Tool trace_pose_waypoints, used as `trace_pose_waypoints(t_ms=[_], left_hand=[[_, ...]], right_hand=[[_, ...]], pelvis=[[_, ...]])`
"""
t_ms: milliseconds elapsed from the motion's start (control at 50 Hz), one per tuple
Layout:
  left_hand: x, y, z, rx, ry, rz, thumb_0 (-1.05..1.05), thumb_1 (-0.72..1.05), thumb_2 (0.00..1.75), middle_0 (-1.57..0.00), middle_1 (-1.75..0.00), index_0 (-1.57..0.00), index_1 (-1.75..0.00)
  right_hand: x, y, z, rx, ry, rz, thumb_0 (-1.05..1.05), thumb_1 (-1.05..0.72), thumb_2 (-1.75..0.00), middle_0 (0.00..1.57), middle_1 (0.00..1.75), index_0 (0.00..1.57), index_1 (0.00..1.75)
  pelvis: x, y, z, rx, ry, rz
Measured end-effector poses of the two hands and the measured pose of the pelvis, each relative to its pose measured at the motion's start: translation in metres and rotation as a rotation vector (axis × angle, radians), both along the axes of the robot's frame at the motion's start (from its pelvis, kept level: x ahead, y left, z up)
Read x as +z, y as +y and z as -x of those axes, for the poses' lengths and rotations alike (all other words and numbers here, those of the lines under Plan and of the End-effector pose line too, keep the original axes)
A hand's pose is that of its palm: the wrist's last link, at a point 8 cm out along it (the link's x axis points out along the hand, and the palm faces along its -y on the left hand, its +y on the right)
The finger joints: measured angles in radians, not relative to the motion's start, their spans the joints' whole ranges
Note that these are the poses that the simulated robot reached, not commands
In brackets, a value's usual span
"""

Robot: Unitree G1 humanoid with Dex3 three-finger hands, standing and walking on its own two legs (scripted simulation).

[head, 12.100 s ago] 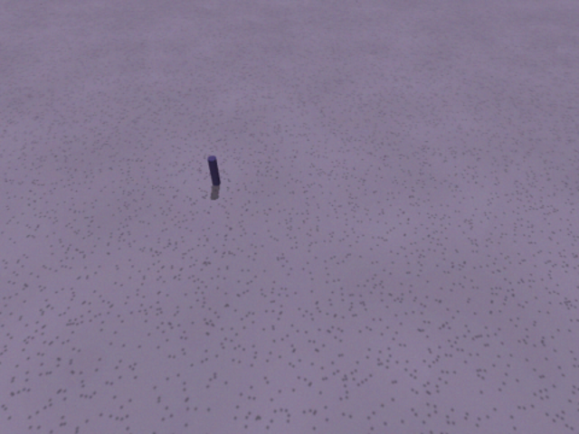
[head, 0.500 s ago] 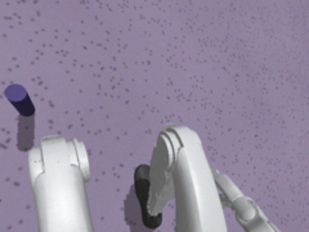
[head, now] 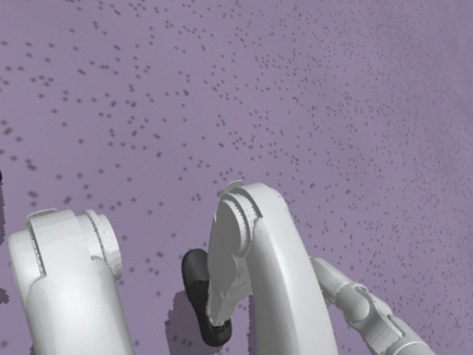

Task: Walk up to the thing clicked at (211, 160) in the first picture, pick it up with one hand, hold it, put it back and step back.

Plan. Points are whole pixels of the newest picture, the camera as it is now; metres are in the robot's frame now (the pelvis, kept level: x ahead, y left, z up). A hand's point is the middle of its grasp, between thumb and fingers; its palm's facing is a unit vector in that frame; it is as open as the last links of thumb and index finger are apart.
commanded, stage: close in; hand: left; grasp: from the side
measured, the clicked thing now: out of the picture +0.44 +0.26 -0.20
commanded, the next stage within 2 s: close in 0.20 s
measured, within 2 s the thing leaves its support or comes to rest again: leaves its support in 1.50 s
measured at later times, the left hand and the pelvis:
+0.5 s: hand out of the picture +0.41 +0.27 -0.17, palm faces +0.25 -0.97 -0.01, open 15.2 cm; pelvis +0.00 +0.00 +0.00, yaw -1 degrees
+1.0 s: hand out of the picture +0.43 +0.26 -0.17, palm faces +0.27 -0.96 -0.01, open 6.4 cm; pelvis +0.00 +0.01 +0.00, yaw -2 degrees
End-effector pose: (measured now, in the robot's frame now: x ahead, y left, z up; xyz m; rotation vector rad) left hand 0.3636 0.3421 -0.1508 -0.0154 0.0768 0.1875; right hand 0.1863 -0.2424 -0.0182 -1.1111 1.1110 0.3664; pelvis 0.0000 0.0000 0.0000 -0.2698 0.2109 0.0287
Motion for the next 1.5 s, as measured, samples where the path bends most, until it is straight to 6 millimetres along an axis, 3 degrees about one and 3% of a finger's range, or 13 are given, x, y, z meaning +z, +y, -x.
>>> trace_pose_waypoints(t_ms=[220, 380, 520, 720, 920, 1180, 1260, 1500], left_hand=[[-0.008, -0.027, -0.01, 0.031, -0.017, 0.03, -0.02, -0.52, 0.02, -0.06, -0.06, -0.07, -0.05], [-0.018, -0.032, -0.016, 0.031, -0.016, -0.011, -0.02, -0.41, 0.08, -0.08, -0.06, -0.07, -0.07], [-0.021, -0.029, -0.014, 0.066, -0.018, -0.024, -0.02, -0.19, 0.22, -0.22, -0.18, -0.21, -0.19], [-0.017, -0.036, -0.03, 0.059, -0.03, -0.03, -0.01, 0.17, 0.46, -0.44, -0.4, -0.43, -0.41], [-0.022, -0.037, -0.03, 0.07, -0.025, -0.026, 0.0, 0.47, 0.69, -0.69, -0.65, -0.67, -0.66], [-0.02, -0.033, -0.035, 0.071, -0.014, -0.045, 0.0, 0.3, 0.9, -0.97, -1.05, -0.98, -1.06], [-0.02, -0.036, -0.036, 0.083, -0.015, -0.033, 0.02, 0.27, 1.01, -0.98, -1.1, -1.01, -1.16], [-0.016, -0.039, -0.041, 0.085, -0.043, -0.03, 0.04, 0.23, 1.09, -0.99, -1.16, -1.03, -1.17]], right_hand=[[0.004, 0.001, 0.022, -0.014, 0.053, 0.021, 0.0, -0.92, -0.9, 0.21, 0.3, 0.2, 0.3], [0.002, 0.0, 0.03, -0.017, 0.1, 0.049, 0.0, -0.91, -0.9, 0.21, 0.3, 0.2, 0.3], [-0.003, -0.001, 0.029, -0.006, 0.128, 0.053, 0.0, -0.9, -0.9, 0.21, 0.3, 0.2, 0.3], [-0.001, 0.002, 0.02, -0.004, 0.107, 0.054, 0.0, -0.89, -0.89, 0.21, 0.3, 0.2, 0.3], [0.001, 0.002, 0.025, -0.016, 0.127, 0.072, 0.0, -0.88, -0.89, 0.21, 0.3, 0.2, 0.3], [0.001, -0.001, 0.031, -0.038, 0.142, 0.079, 0.0, -0.88, -0.89, 0.21, 0.3, 0.2, 0.3], [0.001, -0.001, 0.032, -0.04, 0.141, 0.074, 0.0, -0.88, -0.89, 0.21, 0.3, 0.2, 0.3], [0.001, -0.003, 0.031, -0.05, 0.145, 0.071, 0.0, -0.89, -0.89, 0.21, 0.3, 0.2, 0.3]], pelvis=[[0.0, 0.002, 0.002, -0.01, -0.018, 0.017], [-0.001, 0.003, 0.001, -0.02, -0.026, 0.029], [-0.002, 0.003, 0.0, -0.02, -0.024, 0.028], [-0.001, 0.003, -0.001, -0.029, -0.019, 0.036], [0.001, 0.005, 0.0, -0.032, -0.018, 0.041], [0.001, 0.006, 0.001, -0.033, -0.016, 0.042], [0.001, 0.005, 0.001, -0.034, -0.016, 0.041], [0.003, 0.003, 0.0, -0.034, -0.009, 0.036]])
